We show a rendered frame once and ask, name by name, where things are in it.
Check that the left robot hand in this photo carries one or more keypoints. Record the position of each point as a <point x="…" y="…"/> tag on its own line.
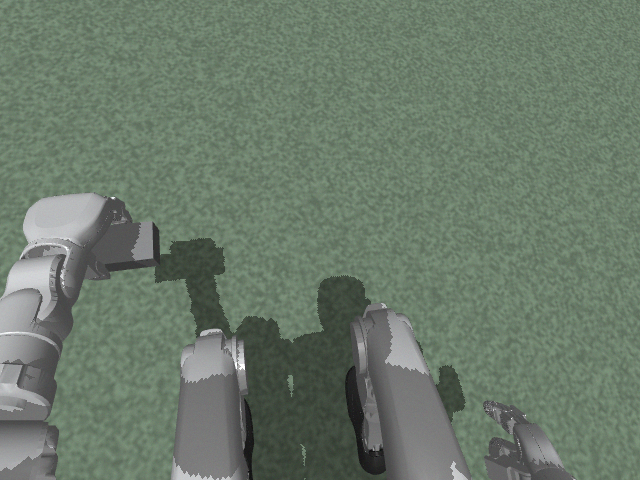
<point x="81" y="218"/>

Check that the right robot hand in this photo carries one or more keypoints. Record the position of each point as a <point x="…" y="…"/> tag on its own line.
<point x="531" y="452"/>

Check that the small box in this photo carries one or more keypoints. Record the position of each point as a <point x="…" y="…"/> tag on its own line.
<point x="129" y="246"/>

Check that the left robot arm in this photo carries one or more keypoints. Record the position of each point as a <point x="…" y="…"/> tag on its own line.
<point x="35" y="318"/>

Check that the right robot foot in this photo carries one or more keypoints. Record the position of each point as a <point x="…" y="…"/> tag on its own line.
<point x="372" y="462"/>

